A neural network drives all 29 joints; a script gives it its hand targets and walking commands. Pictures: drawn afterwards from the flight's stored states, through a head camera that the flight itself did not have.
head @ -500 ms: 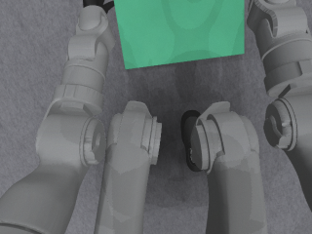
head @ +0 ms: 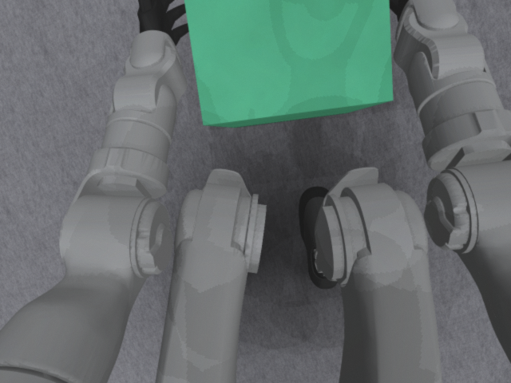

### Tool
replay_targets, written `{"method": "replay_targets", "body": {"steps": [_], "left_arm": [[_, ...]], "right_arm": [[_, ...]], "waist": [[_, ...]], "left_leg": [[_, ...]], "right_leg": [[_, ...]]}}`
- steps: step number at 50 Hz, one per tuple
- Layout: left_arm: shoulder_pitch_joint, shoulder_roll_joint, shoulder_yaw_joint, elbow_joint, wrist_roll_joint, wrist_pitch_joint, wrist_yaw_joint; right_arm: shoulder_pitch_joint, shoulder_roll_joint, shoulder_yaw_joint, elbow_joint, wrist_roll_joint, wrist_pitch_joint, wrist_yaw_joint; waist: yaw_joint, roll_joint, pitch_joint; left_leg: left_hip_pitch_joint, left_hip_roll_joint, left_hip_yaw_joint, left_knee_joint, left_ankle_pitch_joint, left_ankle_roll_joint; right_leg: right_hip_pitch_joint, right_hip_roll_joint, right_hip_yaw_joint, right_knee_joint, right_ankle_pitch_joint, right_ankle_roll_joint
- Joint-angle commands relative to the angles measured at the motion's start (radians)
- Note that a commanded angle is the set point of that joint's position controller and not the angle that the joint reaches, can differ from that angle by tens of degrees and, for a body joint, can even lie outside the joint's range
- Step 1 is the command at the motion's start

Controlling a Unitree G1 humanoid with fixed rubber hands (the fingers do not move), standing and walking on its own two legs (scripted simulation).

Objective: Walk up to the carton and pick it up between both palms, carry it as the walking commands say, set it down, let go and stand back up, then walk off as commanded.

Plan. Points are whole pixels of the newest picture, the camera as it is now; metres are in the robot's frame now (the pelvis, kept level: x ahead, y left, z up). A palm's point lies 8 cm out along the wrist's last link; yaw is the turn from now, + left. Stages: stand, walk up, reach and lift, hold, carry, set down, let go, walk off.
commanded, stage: set down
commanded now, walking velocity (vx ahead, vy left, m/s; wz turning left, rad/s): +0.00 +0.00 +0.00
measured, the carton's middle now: (284, 47) +0.51 -0.01 -0.22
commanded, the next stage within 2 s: none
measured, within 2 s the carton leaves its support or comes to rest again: neither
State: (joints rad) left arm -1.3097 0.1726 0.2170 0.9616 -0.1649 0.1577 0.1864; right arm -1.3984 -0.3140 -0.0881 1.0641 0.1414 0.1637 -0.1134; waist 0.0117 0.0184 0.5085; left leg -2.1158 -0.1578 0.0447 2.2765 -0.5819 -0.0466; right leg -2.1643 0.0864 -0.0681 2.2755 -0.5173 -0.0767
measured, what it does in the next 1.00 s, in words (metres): stands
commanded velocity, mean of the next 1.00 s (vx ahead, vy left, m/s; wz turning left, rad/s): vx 0.00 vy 0.00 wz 0.00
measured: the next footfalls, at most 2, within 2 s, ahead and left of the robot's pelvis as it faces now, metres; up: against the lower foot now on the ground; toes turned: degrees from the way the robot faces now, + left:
none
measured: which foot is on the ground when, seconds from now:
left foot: down 0.00-1.00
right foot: down 0.00-1.00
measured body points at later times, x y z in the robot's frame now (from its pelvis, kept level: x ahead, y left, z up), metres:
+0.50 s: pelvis +0.03 +0.01 +0.00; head +0.35 -0.02 +0.31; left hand +0.53 +0.14 -0.15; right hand +0.54 -0.16 -0.15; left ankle +0.13 +0.11 -0.31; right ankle +0.14 -0.08 -0.31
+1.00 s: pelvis +0.02 +0.00 +0.00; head +0.34 -0.03 +0.30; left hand +0.52 +0.14 -0.15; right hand +0.54 -0.16 -0.16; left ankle +0.13 +0.11 -0.31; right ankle +0.14 -0.08 -0.31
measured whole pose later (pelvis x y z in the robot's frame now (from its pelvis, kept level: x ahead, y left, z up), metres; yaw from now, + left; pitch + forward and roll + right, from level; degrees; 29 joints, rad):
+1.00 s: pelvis +0.02 +0.00 +0.00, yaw +1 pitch +30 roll +3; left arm -1.20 0.11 0.32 1.05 -0.06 0.04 0.15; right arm -1.31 -0.27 -0.11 1.19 0.10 0.03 -0.09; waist 0.00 0.02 0.29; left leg -2.21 -0.16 0.06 2.29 -0.62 -0.04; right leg -2.26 0.08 -0.06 2.30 -0.57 -0.08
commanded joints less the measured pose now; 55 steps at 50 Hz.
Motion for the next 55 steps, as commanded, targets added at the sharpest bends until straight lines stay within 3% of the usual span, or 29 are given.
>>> {"method": "replay_targets", "body": {"steps": [1, 18, 39, 45, 50, 55], "left_arm": [[-0.665, -0.978, -0.337, -0.198, -0.045, -0.037, -0.265], [-0.498, -0.925, -0.273, -0.093, 0.050, -0.076, -0.256], [-0.462, -0.766, -0.165, -0.014, 0.106, -0.099, -0.237], [-0.390, -0.528, -0.112, -0.011, 0.104, -0.120, -0.189], [-0.188, -0.048, -0.055, -0.004, 0.047, -0.157, -0.073], [-0.103, 0.077, -0.024, 0.011, 0.021, -0.173, -0.038]], "right_arm": [[-0.592, 0.968, 0.293, -0.172, 0.041, -0.048, 0.241], [-0.433, 0.903, 0.245, -0.083, -0.006, -0.103, 0.238], [-0.427, 0.742, 0.178, -0.005, -0.044, -0.128, 0.207], [-0.359, 0.508, 0.121, 0.010, -0.047, -0.148, 0.155], [-0.186, 0.012, 0.033, 0.019, -0.028, -0.180, 0.044], [-0.135, -0.114, 0.018, -0.011, -0.024, -0.191, 0.007]], "waist": [[-0.020, -0.077, -1.475], [-0.030, -0.044, -1.240], [-0.024, -0.046, -1.157], [-0.022, -0.049, -1.173], [-0.033, -0.049, -1.194], [-0.024, -0.076, -1.255]], "left_leg": [[0.277, 0.009, -0.001, -0.188, 0.185, 0.057], [0.180, -0.004, -0.034, -0.177, 0.277, 0.041], [0.121, 0.007, -0.027, -0.173, 0.179, 0.040], [0.129, 0.021, -0.019, -0.180, 0.171, 0.030], [0.152, 0.054, -0.013, -0.204, 0.160, 0.019], [0.150, 0.074, -0.034, -0.220, 0.189, 0.013]], "right_leg": [[0.650, 0.022, 0.125, -0.220, 0.198, 0.035], [0.430, 0.024, 0.128, -0.198, 0.292, 0.033], [0.408, 0.007, 0.142, -0.209, 0.212, 0.039], [0.444, -0.009, 0.150, -0.218, 0.214, 0.047], [0.480, -0.042, 0.164, -0.249, 0.200, 0.057], [0.545, -0.066, 0.189, -0.260, 0.242, 0.067]]}}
